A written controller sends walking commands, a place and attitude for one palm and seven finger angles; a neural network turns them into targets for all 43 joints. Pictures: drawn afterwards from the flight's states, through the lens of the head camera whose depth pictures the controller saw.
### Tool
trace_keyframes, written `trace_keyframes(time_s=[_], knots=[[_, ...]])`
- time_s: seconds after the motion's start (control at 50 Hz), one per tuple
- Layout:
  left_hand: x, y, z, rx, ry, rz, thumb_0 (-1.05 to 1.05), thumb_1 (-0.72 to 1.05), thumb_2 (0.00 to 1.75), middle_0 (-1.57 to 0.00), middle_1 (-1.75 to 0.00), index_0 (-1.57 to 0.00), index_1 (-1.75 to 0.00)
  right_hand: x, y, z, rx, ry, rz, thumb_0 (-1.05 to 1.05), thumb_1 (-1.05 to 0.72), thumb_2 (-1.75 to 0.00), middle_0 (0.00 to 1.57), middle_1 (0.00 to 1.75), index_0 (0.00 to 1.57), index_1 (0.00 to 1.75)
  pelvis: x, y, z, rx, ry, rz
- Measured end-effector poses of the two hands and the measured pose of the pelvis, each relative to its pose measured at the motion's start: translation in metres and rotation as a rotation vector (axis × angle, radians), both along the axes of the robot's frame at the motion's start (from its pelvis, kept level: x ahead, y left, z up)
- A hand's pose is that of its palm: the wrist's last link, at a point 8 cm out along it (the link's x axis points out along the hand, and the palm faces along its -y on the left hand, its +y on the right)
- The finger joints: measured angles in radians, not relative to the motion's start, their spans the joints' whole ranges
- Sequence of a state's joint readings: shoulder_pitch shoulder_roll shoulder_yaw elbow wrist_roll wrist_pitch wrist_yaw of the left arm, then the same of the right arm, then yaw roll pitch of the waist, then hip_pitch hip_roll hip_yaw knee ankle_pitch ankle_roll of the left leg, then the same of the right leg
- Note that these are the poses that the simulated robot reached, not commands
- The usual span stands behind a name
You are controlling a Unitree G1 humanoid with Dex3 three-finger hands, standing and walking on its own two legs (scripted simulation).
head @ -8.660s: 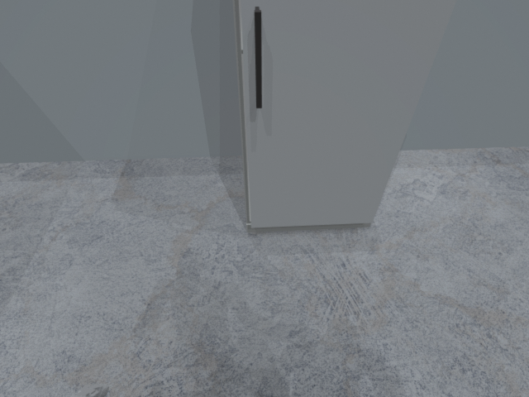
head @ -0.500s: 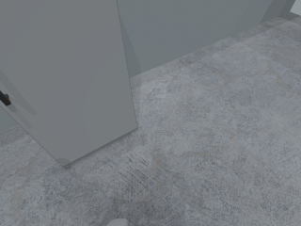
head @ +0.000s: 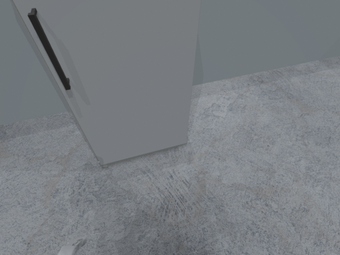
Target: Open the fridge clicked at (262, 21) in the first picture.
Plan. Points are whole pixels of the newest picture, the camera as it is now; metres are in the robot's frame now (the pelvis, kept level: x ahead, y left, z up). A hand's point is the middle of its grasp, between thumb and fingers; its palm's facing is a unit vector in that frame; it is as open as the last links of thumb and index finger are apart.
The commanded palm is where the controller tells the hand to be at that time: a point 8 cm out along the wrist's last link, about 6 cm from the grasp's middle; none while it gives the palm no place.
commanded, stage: turn to face it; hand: left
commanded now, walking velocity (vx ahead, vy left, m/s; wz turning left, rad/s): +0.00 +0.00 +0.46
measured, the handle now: (52, 53) +0.68 +0.42 +0.10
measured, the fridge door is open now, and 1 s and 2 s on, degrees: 0 0 0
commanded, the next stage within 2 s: take the last steps up to it in 0.32 s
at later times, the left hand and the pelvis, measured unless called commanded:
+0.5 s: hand out of the picture -0.06 +0.18 -0.17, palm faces +0.28 -0.93 -0.24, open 7.4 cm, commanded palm none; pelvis -0.03 -0.01 +0.00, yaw +13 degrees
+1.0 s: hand out of the picture +0.10 +0.20 -0.16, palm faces +0.22 -0.95 -0.20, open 7.4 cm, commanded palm none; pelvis +0.06 +0.00 +0.00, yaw +13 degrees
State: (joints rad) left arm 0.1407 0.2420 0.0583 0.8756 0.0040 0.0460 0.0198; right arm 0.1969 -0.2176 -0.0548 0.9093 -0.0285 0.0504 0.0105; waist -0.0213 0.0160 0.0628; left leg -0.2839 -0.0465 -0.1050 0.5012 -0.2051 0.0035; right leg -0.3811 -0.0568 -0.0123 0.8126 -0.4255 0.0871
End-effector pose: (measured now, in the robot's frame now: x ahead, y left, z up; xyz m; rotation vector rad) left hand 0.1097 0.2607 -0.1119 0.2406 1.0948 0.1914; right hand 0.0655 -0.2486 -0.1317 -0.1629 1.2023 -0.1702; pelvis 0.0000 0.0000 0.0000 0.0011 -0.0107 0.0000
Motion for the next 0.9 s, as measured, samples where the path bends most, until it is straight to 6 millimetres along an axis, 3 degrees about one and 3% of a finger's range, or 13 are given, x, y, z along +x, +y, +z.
trace_keyframes(time_s=[0.1,0.2,0.32,0.42,0.54,0.6,0.66,0.74,0.82,0.9], knots=[[-0.013,-0.026,0.008,0.031,-0.056,0.021,0.0,0.9,0.9,-0.21,-0.3,-0.2,-0.3,-0.01,-0.024,-0.023,0.032,0.042,0.014,0.01,-0.9,-0.9,0.2,0.3,0.2,0.3,-0.008,-0.022,-0.008,0.014,-0.011,0.058],[-0.053,-0.041,0.016,0.028,-0.013,0.093,0.0,0.9,0.9,-0.21,-0.3,-0.21,-0.3,-0.01,-0.038,-0.019,0.04,0.073,0.054,0.01,-0.91,-0.9,0.2,0.3,0.2,0.3,-0.011,-0.032,0.002,0.042,-0.022,0.112],[-0.1,-0.049,0.009,-0.002,0.055,0.176,0.01,0.9,0.9,-0.21,-0.3,-0.21,-0.3,-0.007,-0.041,-0.011,0.022,0.104,0.116,0.01,-0.91,-0.9,0.19,0.3,0.19,0.3,-0.015,-0.036,0.007,0.049,-0.018,0.166],[-0.148,-0.047,-0.006,-0.044,0.133,0.249,0.01,0.9,0.9,-0.21,-0.3,-0.21,-0.3,0.01,-0.025,-0.005,-0.008,0.102,0.185,0.01,-0.91,-0.9,0.19,0.3,0.19,0.3,-0.023,-0.028,0.005,0.038,-0.01,0.197],[-0.208,-0.026,-0.037,-0.104,0.23,0.35,0.01,0.9,0.9,-0.21,-0.3,-0.21,-0.3,0.036,0.016,0.002,-0.047,-0.002,0.282,0.01,-0.91,-0.9,0.19,0.3,0.19,0.3,-0.034,-0.003,-0.008,-0.001,-0.008,0.237],[-0.223,-0.017,-0.04,-0.121,0.282,0.36,0.01,0.9,0.9,-0.21,-0.3,-0.2,-0.3,0.035,0.036,0.011,-0.039,-0.036,0.296,0.01,-0.91,-0.9,0.19,0.3,0.19,0.3,-0.032,0.006,-0.004,0.0,-0.02,0.225],[-0.22,-0.009,-0.033,-0.132,0.285,0.354,0.01,0.91,0.9,-0.2,-0.3,-0.2,-0.3,0.025,0.049,0.015,-0.029,-0.026,0.289,0.01,-0.91,-0.9,0.19,0.3,0.2,0.3,-0.026,0.013,0.004,-0.01,-0.023,0.238],[-0.198,-0.002,-0.025,-0.133,0.242,0.345,0.01,0.91,0.9,-0.2,-0.3,-0.2,-0.3,0.004,0.052,0.013,-0.022,0.04,0.262,0.01,-0.93,-0.9,0.2,0.3,0.2,0.3,-0.015,0.02,0.01,-0.009,-0.02,0.252],[-0.164,0.0,-0.022,-0.127,0.208,0.329,0.01,0.91,0.9,-0.2,-0.3,-0.2,-0.3,-0.019,0.049,0.006,-0.007,0.134,0.219,0.01,-0.92,-0.9,0.2,0.3,0.2,0.3,0.002,0.021,0.01,0.005,-0.017,0.253],[-0.115,-0.002,-0.02,-0.121,0.175,0.292,0.01,0.91,0.9,-0.2,-0.3,-0.2,-0.3,-0.04,0.042,-0.002,0.01,0.235,0.166,0.01,-0.92,-0.9,0.2,0.3,0.2,0.3,0.024,0.017,0.008,0.017,-0.011,0.246]])
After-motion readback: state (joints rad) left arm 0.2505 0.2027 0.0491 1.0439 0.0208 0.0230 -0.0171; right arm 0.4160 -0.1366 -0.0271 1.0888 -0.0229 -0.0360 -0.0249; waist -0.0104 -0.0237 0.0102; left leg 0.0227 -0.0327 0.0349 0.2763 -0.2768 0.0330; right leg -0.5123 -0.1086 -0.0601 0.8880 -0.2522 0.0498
